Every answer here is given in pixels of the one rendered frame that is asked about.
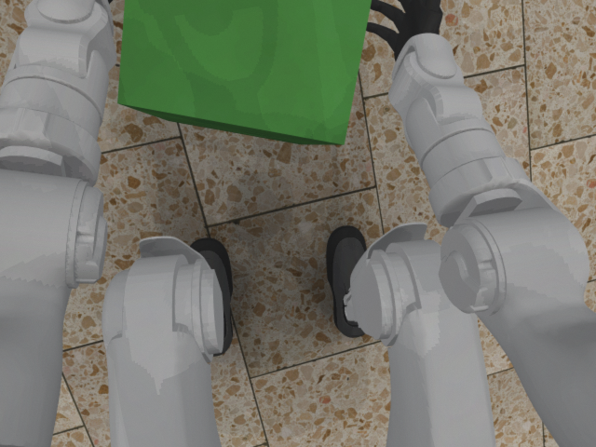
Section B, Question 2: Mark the right robot thigh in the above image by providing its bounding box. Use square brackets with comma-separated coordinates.
[360, 239, 496, 447]

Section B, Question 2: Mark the right robot hand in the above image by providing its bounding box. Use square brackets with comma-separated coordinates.
[366, 0, 443, 61]

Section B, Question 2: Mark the robot thigh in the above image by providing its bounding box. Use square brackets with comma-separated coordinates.
[360, 239, 496, 447]
[106, 254, 224, 447]

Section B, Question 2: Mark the right robot upper arm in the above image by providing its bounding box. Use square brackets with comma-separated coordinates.
[439, 207, 596, 447]

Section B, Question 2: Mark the robot left forearm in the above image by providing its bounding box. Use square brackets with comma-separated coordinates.
[0, 0, 117, 187]

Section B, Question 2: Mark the robot right forearm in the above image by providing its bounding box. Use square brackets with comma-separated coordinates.
[388, 33, 589, 263]

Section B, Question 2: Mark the carton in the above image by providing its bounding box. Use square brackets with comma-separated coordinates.
[117, 0, 372, 145]

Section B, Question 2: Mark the left robot upper arm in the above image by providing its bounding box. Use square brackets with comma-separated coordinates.
[0, 169, 108, 447]

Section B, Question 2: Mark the left robot thigh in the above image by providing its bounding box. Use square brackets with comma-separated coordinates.
[106, 254, 224, 447]

